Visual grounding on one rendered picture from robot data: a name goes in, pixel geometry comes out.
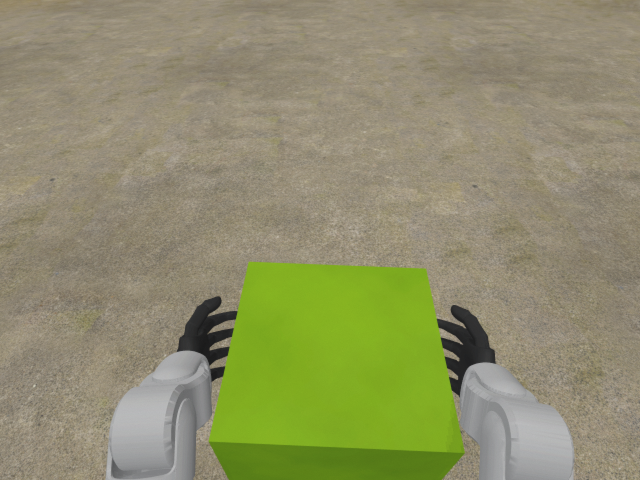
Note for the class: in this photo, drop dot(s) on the left robot hand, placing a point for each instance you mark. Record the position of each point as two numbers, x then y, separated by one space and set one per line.
196 337

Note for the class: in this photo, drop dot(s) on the carton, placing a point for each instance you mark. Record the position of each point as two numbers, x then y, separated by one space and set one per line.
335 372

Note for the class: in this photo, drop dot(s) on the robot right forearm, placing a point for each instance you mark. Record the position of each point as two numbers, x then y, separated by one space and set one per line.
519 438

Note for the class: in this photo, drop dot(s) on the right robot hand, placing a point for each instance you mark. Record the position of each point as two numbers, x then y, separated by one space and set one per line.
475 348

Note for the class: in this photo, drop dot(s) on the robot left forearm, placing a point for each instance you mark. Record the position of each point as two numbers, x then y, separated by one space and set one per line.
152 434

